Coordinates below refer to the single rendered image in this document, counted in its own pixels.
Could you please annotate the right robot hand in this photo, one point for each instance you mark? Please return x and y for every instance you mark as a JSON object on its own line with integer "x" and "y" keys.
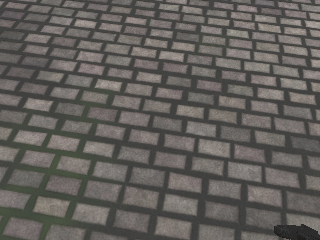
{"x": 293, "y": 232}

